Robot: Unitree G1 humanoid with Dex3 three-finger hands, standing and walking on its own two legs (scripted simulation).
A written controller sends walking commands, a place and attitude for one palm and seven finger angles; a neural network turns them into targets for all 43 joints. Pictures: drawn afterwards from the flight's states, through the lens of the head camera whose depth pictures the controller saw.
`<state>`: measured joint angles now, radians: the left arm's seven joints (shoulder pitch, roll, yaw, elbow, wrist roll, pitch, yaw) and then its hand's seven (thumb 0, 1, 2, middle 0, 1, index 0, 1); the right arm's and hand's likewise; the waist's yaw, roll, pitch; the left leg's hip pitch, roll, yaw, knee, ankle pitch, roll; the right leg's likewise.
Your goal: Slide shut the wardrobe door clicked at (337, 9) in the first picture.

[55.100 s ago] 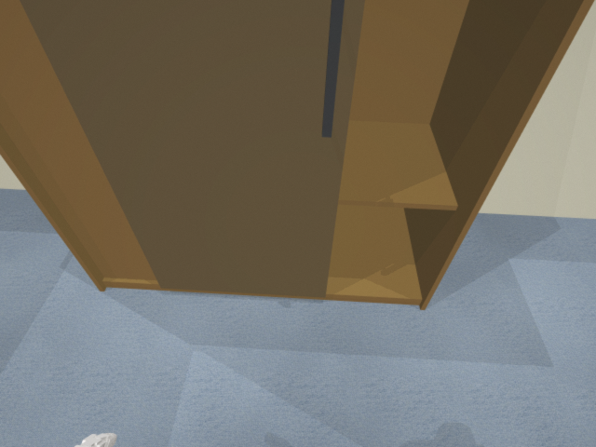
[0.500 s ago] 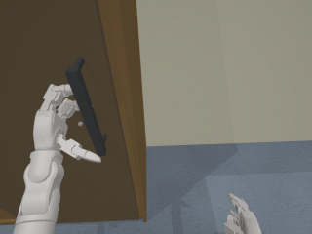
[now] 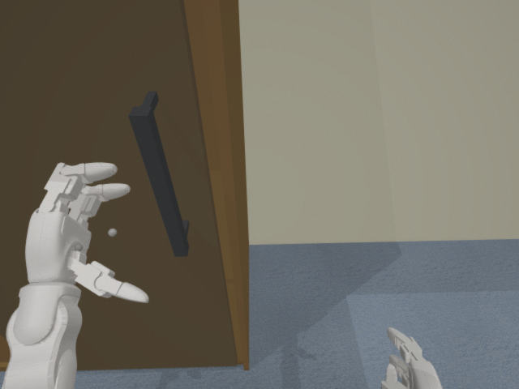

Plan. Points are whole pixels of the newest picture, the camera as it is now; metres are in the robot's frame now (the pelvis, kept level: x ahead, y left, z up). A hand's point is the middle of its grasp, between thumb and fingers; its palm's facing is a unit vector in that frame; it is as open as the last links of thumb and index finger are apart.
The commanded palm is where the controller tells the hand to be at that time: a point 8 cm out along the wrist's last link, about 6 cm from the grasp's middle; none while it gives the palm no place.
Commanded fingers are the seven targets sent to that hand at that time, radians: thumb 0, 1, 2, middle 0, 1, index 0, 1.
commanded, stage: slip the hand off the handle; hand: left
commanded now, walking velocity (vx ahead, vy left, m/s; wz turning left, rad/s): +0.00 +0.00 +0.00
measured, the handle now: (168, 185) +0.34 +0.17 +0.18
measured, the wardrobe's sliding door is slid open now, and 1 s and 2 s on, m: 0.02 0.02 0.02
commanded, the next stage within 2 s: draw the hand back to the body in 0.38 s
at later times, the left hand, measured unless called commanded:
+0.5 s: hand (89, 290) +0.17 +0.20 +0.18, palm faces +0.18 -0.98 -0.10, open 14.7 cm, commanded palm +0.14 +0.24 +0.18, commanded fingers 0.00 -0.55 0.20 -0.25 -1.15 -0.25 -1.15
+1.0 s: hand (79, 283) +0.18 +0.22 +0.17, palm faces +0.24 -0.97 -0.09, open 14.6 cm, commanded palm +0.13 +0.26 +0.18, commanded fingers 0.00 -0.33 0.31 -0.24 -1.02 -0.24 -1.02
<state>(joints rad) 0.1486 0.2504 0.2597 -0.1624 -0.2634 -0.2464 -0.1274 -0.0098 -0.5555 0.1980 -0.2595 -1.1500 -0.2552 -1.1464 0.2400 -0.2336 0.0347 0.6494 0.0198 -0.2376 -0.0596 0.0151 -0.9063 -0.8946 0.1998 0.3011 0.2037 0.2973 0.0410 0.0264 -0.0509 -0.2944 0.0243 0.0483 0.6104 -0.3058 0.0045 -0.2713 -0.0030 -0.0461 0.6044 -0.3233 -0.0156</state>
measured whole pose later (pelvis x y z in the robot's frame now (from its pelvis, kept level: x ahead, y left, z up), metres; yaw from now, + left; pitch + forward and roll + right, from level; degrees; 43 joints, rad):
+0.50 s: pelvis -0.01 +0.00 -0.01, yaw +2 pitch -2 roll -1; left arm 0.42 0.24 0.20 -0.45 -0.27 -0.22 -0.14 -0.01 -0.56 0.20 -0.25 -1.15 -0.26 -1.15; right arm 0.22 -0.22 0.07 0.62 0.01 -0.28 -0.05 0.01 -0.90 -0.89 0.20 0.30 0.21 0.30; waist 0.08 0.04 -0.05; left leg -0.31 0.01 0.01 0.68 -0.33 0.01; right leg -0.25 -0.01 -0.09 0.64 -0.35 -0.01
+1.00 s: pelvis +0.01 -0.01 +0.00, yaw +2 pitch -4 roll -1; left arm 0.39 0.30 0.32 -0.48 -0.34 0.25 -0.14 -0.01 -0.53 0.21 -0.25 -1.13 -0.25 -1.13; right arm 0.22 -0.25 0.08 0.62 0.06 -0.28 -0.11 0.02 -0.90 -0.89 0.20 0.30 0.20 0.30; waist 0.08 0.06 -0.08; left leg -0.21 0.02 0.00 0.59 -0.31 -0.01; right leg -0.16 0.00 -0.09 0.56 -0.33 -0.03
